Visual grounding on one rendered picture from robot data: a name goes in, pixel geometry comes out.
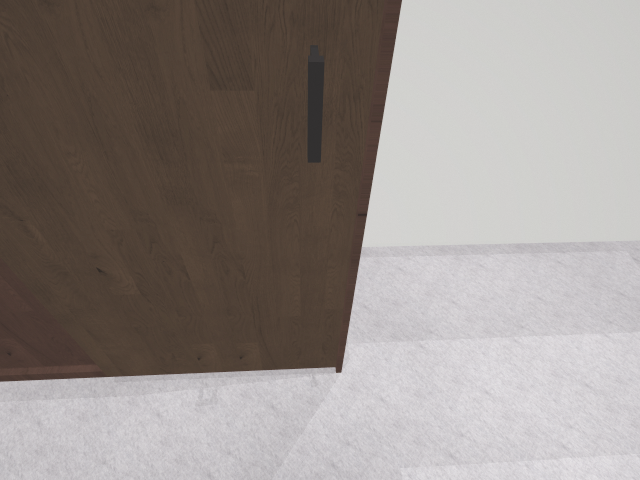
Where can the handle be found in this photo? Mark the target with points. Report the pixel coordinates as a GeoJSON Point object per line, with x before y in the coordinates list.
{"type": "Point", "coordinates": [315, 104]}

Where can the wardrobe door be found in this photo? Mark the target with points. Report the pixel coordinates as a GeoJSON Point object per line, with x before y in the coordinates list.
{"type": "Point", "coordinates": [29, 335]}
{"type": "Point", "coordinates": [155, 190]}

